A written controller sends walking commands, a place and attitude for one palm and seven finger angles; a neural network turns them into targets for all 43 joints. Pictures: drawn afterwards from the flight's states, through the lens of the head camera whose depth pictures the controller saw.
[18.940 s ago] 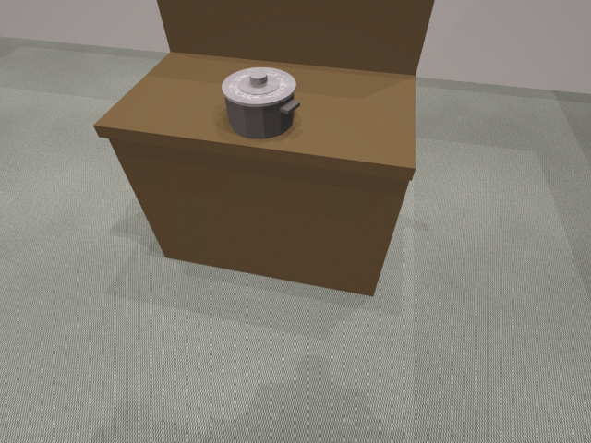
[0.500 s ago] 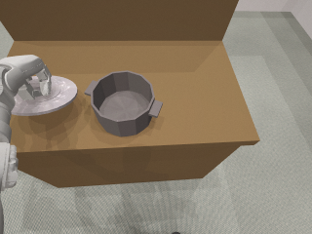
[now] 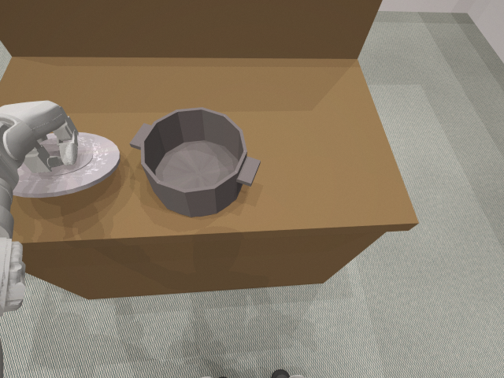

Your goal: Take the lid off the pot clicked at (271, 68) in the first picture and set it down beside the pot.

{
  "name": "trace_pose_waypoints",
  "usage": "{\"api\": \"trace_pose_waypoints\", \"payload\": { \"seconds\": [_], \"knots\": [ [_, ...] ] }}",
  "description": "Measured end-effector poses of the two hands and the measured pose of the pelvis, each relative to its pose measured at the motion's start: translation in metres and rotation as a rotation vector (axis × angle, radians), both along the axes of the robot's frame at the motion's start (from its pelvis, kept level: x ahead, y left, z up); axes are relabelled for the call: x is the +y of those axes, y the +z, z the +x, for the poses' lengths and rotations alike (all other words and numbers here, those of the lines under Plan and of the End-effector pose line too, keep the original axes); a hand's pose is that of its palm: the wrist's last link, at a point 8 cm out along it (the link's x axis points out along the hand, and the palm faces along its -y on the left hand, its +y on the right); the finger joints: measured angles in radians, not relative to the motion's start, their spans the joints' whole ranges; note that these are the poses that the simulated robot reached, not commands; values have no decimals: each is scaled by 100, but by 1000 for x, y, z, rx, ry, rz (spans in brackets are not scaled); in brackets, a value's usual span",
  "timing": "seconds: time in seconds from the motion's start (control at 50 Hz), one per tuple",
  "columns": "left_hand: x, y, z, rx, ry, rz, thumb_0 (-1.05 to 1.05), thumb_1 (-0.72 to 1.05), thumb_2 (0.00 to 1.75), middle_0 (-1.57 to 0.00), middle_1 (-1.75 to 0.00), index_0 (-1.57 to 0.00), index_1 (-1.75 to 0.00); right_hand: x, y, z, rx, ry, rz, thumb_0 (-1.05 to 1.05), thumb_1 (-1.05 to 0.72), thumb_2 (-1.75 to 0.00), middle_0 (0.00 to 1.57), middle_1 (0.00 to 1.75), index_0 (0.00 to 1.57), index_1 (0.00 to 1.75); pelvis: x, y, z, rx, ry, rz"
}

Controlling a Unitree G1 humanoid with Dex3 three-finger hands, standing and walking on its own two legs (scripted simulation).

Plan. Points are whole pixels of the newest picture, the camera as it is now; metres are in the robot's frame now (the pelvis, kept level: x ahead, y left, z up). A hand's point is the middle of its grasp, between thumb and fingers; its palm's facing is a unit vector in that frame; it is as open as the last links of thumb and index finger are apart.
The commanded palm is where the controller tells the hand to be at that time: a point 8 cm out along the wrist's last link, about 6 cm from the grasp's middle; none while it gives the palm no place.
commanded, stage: lower the lid onto the table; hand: left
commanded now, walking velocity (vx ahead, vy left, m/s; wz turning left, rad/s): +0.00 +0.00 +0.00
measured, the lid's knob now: (55, 148) +0.49 +0.31 +0.01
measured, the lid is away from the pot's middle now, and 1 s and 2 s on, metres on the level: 0.23 0.24 0.24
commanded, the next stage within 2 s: open the fingers wide in 0.92 s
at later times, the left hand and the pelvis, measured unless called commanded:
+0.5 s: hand (51, 162) +0.46 +0.31 +0.02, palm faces -0.49 -0.10 -0.87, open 3.6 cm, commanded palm +0.50 +0.30 +0.08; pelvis -0.01 +0.00 -0.01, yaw -1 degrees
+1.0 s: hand (55, 172) +0.46 +0.32 -0.01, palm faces -0.49 -0.09 -0.87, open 3.5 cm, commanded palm +0.48 +0.30 +0.04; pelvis -0.02 +0.02 -0.03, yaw -1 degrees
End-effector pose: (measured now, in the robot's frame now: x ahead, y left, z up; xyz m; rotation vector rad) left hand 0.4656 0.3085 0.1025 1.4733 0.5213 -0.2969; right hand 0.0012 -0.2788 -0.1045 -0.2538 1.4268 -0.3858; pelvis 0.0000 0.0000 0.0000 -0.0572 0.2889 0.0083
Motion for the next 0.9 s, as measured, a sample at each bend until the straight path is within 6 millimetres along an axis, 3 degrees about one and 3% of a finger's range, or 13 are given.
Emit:
{"api": "trace_pose_waypoints", "payload": {
  "seconds": [0.56,0.9],
  "knots": [
    [6,-32,4,-3,-2,-8,-13,36,88,-53,-90,-120,-116,7,-3,-43,92,-46,-26,1,-91,-89,20,30,20,30,5,-13,-8,53,-9,-19],
    [12,-50,2,-8,-10,-16,-12,37,88,-56,-93,-120,-116,17,-8,-54,121,-46,-29,0,-91,-89,21,30,20,30,14,-22,-17,80,-5,-36]
  ]
}}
